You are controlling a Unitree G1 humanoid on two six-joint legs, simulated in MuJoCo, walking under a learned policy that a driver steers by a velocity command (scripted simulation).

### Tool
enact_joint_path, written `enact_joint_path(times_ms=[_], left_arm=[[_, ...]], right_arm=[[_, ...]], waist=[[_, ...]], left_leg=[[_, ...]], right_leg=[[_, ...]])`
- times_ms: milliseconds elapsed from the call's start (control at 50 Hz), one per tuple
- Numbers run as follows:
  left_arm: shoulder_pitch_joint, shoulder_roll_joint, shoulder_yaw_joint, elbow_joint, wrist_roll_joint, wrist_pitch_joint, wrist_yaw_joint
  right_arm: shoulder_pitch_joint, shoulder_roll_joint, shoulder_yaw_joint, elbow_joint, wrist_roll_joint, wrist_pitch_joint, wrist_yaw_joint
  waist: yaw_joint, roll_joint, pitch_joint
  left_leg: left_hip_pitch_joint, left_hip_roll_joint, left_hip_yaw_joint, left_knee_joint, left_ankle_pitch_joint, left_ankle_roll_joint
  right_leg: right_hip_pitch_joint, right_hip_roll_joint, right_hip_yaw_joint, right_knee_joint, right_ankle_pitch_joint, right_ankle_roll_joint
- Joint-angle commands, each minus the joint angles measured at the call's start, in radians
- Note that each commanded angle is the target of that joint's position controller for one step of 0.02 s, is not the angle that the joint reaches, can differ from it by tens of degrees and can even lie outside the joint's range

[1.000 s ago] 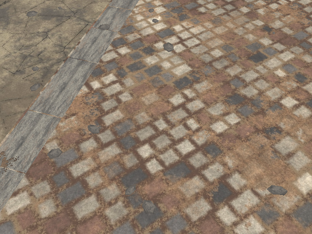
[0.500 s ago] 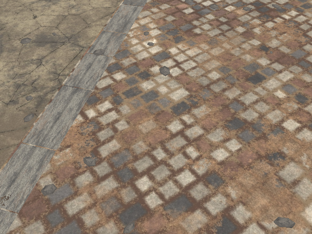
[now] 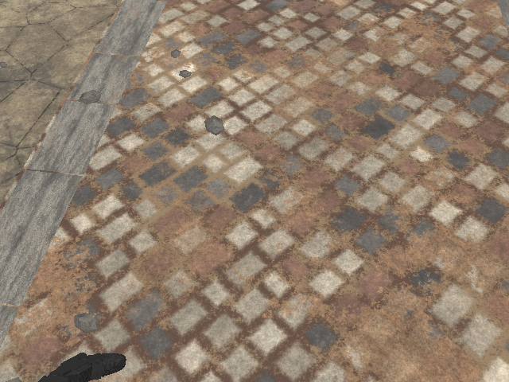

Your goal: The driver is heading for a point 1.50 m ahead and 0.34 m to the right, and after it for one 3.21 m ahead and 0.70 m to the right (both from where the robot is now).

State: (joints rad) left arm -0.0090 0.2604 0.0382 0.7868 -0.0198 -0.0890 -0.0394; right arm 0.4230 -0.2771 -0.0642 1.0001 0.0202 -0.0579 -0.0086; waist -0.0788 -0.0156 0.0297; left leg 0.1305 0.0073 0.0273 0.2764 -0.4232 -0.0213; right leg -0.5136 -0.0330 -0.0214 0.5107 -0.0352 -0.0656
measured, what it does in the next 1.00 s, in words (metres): walks ahead: left foot, then right foot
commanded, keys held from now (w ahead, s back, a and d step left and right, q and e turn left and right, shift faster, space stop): w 0.04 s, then no key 0.38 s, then w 0.06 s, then w+e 0.52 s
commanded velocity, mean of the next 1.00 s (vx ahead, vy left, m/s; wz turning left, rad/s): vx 0.31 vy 0.00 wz -0.19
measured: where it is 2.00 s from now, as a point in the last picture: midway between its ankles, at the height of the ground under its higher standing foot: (326, 309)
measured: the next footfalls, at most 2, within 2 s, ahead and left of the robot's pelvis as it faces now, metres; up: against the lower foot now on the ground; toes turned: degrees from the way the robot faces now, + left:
left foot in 0.46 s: +0.30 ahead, +0.11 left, +0.00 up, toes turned +0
right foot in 0.86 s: +0.37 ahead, -0.18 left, +0.00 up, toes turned -14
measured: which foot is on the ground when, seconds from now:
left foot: down 0.00-0.02, up 0.04-0.44, down 0.46-0.86, up 0.88-1.00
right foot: down 0.00-0.50, up 0.52-0.84, down 0.86-1.00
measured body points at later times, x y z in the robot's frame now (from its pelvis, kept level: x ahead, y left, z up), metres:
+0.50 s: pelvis +0.19 -0.01 +0.01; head +0.20 +0.00 +0.46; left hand +0.27 +0.25 -0.13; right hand +0.33 -0.28 -0.10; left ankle +0.26 +0.11 -0.72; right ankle +0.15 -0.11 -0.72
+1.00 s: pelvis +0.35 -0.10 +0.02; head +0.36 -0.13 +0.47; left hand +0.45 +0.16 -0.10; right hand +0.42 -0.39 -0.12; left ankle +0.35 +0.07 -0.64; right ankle +0.33 -0.17 -0.72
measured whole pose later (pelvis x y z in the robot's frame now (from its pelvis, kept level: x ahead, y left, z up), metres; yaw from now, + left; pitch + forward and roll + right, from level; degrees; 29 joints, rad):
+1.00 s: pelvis +0.35 -0.10 +0.02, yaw -14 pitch +2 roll +2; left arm 0.31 0.24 0.07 0.93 -0.01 -0.07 -0.02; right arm 0.14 -0.28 -0.07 0.92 0.01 -0.11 -0.01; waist 0.03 0.03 -0.01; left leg -0.49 0.06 0.00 1.10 -0.32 0.03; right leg -0.28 0.03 -0.01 0.52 -0.27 -0.07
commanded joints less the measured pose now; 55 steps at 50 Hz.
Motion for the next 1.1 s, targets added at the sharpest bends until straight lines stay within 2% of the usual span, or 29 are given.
enact_joint_path(times_ms=[20, 40, 60, 80, 100, 120, 160, 240, 300, 360, 440, 480, 500, 520, 560, 580, 600, 640, 720, 800, 840, 860, 880, 900, 920, 940, 980, 1020, 1100], left_arm=[[0.436, 0.256, 0.092, 0.065, 0.006, 0.008, 0.021], [0.459, 0.301, 0.094, 0.083, 0.014, 0.006, 0.008], [0.399, 0.202, 0.066, 0.064, 0.009, -0.001, 0.005], [0.296, 0.17, 0.053, 0.043, 0.014, -0.008, 0.005], [0.214, 0.151, 0.045, 0.026, 0.02, -0.011, 0.004], [0.171, 0.13, 0.041, 0.024, 0.028, -0.015, 0.001], [0.152, 0.099, 0.032, 0.04, 0.041, -0.022, -0.001], [0.148, 0.119, 0.029, 0.079, 0.04, -0.019, 0.021], [0.159, 0.137, 0.029, 0.1, 0.039, 0.001, 0.037], [0.192, 0.145, 0.027, 0.135, 0.035, 0.018, 0.041], [0.19, 0.128, 0.021, 0.159, 0.011, 0.041, 0.045], [0.281, 0.096, 0.012, 0.169, 0.031, 0.04, 0.047], [0.316, 0.05, 0.003, 0.164, 0.021, 0.035, 0.046], [0.24, 0.054, -0.001, 0.143, 0.01, 0.033, 0.05], [0.14, 0.104, 0.015, 0.107, -0.014, 0.034, 0.05], [0.139, 0.13, 0.027, 0.103, -0.016, 0.035, 0.047], [0.151, 0.132, 0.034, 0.105, -0.017, 0.034, 0.044], [0.145, 0.107, 0.039, 0.107, -0.013, 0.034, 0.04], [0.146, 0.046, 0.026, 0.11, 0.005, 0.045, 0.028], [0.168, 0.072, 0.035, 0.105, 0.005, 0.062, 0.019], [0.262, 0.089, 0.05, 0.133, 0.004, 0.073, 0.022], [0.358, 0.127, 0.072, 0.162, -0.004, 0.074, 0.027], [0.469, 0.241, 0.104, 0.171, -0.006, 0.072, 0.039], [0.487, 0.303, 0.104, 0.147, 0.006, 0.046, 0.023], [0.458, 0.244, 0.085, 0.138, 0.015, 0.018, 0.015], [0.417, 0.185, 0.07, 0.118, 0.017, 0.0, 0.013], [0.329, 0.141, 0.057, 0.084, 0.006, -0.002, 0.016], [0.339, 0.122, 0.049, 0.079, 0.008, -0.001, 0.03], [0.4, 0.145, 0.058, 0.088, 0.002, 0.005, 0.061]], right_arm=[[-0.033, -0.097, -0.002, -0.083, -0.032, 0.003, -0.006], [0.101, 0.039, 0.033, -0.081, -0.014, -0.018, 0.004], [0.01, -0.088, 0.006, -0.079, 0.012, -0.038, 0.008], [-0.076, -0.137, -0.008, -0.106, 0.029, -0.05, 0.008], [-0.106, -0.132, -0.007, -0.105, 0.017, -0.051, -0.002], [-0.112, -0.123, -0.014, -0.101, -0.002, -0.044, -0.009], [-0.068, -0.086, -0.014, -0.084, -0.007, -0.014, -0.013], [-0.124, -0.05, -0.006, -0.108, -0.025, 0.017, -0.022], [-0.214, -0.038, 0.004, -0.124, -0.025, 0.019, -0.016], [-0.276, -0.061, -0.001, -0.134, -0.019, 0.025, -0.013], [-0.277, -0.079, -0.008, -0.127, -0.033, 0.023, -0.011], [-0.254, -0.159, -0.026, -0.121, -0.026, 0.025, -0.021], [-0.235, -0.196, -0.041, -0.103, -0.011, 0.033, -0.024], [-0.16, -0.174, -0.045, -0.083, 0.002, 0.034, -0.02], [-0.086, -0.16, -0.044, -0.065, -0.025, 0.009, -0.021], [-0.109, -0.157, -0.044, -0.073, -0.032, -0.009, -0.025], [-0.157, -0.144, -0.04, -0.085, -0.026, -0.023, -0.029], [-0.229, -0.123, -0.036, -0.099, -0.009, -0.033, -0.03], [-0.272, -0.165, -0.055, -0.097, -0.009, -0.031, -0.025], [-0.259, -0.18, -0.065, -0.081, 0.01, -0.019, -0.013], [-0.267, -0.152, -0.057, -0.084, 0.007, -0.01, -0.008], [-0.268, -0.107, -0.042, -0.088, -0.008, -0.006, -0.006], [-0.294, -0.031, -0.016, -0.119, -0.037, -0.007, -0.003], [-0.347, -0.022, -0.011, -0.194, -0.02, -0.032, -0.008], [-0.382, -0.086, -0.019, -0.196, 0.012, -0.059, -0.003], [-0.378, -0.115, -0.024, -0.194, 0.016, -0.079, 0.004], [-0.358, -0.126, -0.034, -0.16, -0.024, -0.087, -0.002], [-0.389, -0.11, -0.035, -0.171, -0.024, -0.076, 0.002], [-0.505, -0.055, -0.022, -0.211, -0.023, -0.063, 0.01]], waist=[[0.244, -0.065, -0.27], [0.155, -0.337, -0.397], [0.185, -0.202, -0.297], [0.161, -0.142, -0.161], [0.124, -0.044, -0.109], [0.094, -0.028, -0.08], [0.048, -0.05, -0.094], [0.027, -0.05, -0.082], [0.061, -0.053, -0.094], [0.087, -0.049, -0.088], [0.058, -0.037, -0.079], [0.101, 0.061, -0.1], [0.12, 0.196, -0.108], [0.05, 0.227, -0.088], [-0.009, 0.236, -0.047], [-0.001, 0.22, -0.05], [0.028, 0.191, -0.057], [0.055, 0.159, -0.04], [0.076, 0.148, -0.047], [0.099, 0.126, -0.037], [0.139, 0.088, -0.03], [0.176, 0.007, -0.04], [0.208, -0.284, -0.037], [0.19, -0.377, -0.051], [0.186, -0.225, -0.025], [0.16, -0.175, -0.022], [0.115, -0.055, -0.026], [0.101, -0.074, -0.032], [0.116, -0.047, -0.013]], left_leg=[[-0.386, 0.109, 0.016, 0.622, 0.523, 0.087], [-0.706, -0.074, -0.06, 0.934, -0.137, 0.045], [-0.8, -0.03, -0.162, 1.036, -0.156, 0.059], [-0.839, 0.015, -0.135, 1.045, -0.072, 0.071], [-0.78, 0.067, -0.11, 1.006, 0.011, 0.065], [-0.723, 0.095, -0.104, 0.956, 0.046, 0.053], [-0.603, 0.115, -0.102, 0.891, 0.07, 0.04], [-0.59, 0.112, -0.082, 0.676, 0.19, 0.001], [-0.53, 0.095, -0.06, 0.464, 0.34, -0.003], [-0.501, 0.076, -0.061, 0.36, 0.367, -0.003], [-0.394, 0.051, -0.04, 0.175, 0.377, 0.04], [-0.243, 0.126, -0.117, 0.193, 0.459, 0.089], [-0.147, 0.183, -0.223, 0.155, 0.197, 0.17], [-0.148, 0.254, -0.362, 0.035, -0.084, 0.226], [-0.142, 0.365, -0.544, -0.082, -0.233, 0.283], [-0.148, 0.381, -0.544, -0.096, -0.235, 0.282], [-0.166, 0.372, -0.496, -0.1, -0.209, 0.257], [-0.218, 0.326, -0.353, -0.141, -0.112, 0.201], [-0.373, 0.244, -0.086, -0.151, 0.082, 0.16], [-0.395, 0.261, -0.014, -0.081, 0.004, 0.147], [-0.466, 0.246, 0.032, 0.04, -0.074, 0.117], [-0.521, 0.2, 0.086, 0.228, -0.027, 0.086], [-0.7, 0.106, 0.174, 0.662, -0.032, 0.01], [-1.013, -0.05, 0.028, 0.899, -0.168, 0.0], [-1.1, 0.021, -0.076, 0.999, -0.098, 0.037], [-1.1, 0.057, -0.092, 0.975, 0.009, 0.069], [-0.977, 0.102, -0.097, 0.82, 0.155, 0.069], [-0.894, 0.092, -0.089, 0.691, 0.227, 0.049], [-0.839, 0.027, -0.062, 0.418, 0.408, 0.008]], right_leg=[[0.681, -0.162, 0.207, 0.036, -0.106, -0.106], [0.905, -0.351, 0.722, -0.162, -0.425, -0.259], [0.818, -0.333, 0.75, -0.252, -0.435, -0.216], [0.679, -0.313, 0.583, -0.244, -0.243, -0.18], [0.541, -0.279, 0.444, -0.237, 0.017, -0.164], [0.434, -0.247, 0.336, -0.236, 0.218, -0.159], [0.334, -0.202, 0.213, -0.26, 0.412, -0.156], [0.278, -0.174, 0.09, -0.288, 0.546, -0.176], [0.287, -0.141, 0.035, -0.288, 0.481, -0.145], [0.324, -0.157, 0.058, -0.279, 0.36, -0.145], [0.34, -0.142, 0.095, -0.184, 0.112, -0.099], [0.243, -0.048, 0.077, -0.09, -0.24, -0.048], [0.07, 0.044, 0.004, -0.008, -0.42, -0.026], [-0.006, 0.078, -0.052, 0.117, -0.477, -0.004], [-0.143, 0.043, 0.016, 0.381, -0.546, -0.005], [-0.189, 0.007, 0.062, 0.5, -0.561, -0.006], [-0.199, -0.03, 0.089, 0.534, -0.508, -0.012], [-0.168, -0.059, 0.07, 0.462, -0.407, -0.004], [0.069, -0.049, -0.014, 0.258, -0.253, 0.03], [0.189, -0.021, -0.071, 0.125, -0.174, 0.024], [0.304, 0.015, -0.109, 0.112, -0.232, -0.003], [0.406, 0.025, -0.068, 0.058, -0.286, -0.044], [0.5, -0.171, 0.291, -0.123, -0.394, -0.14], [0.626, -0.31, 0.812, -0.355, -0.671, -0.295], [0.624, -0.335, 0.8, -0.365, -0.644, -0.288], [0.608, -0.304, 0.694, -0.321, -0.522, -0.245], [0.515, -0.225, 0.495, -0.3, -0.287, -0.179], [0.487, -0.189, 0.408, -0.32, -0.109, -0.165], [0.46, -0.129, 0.288, -0.317, 0.093, -0.141]])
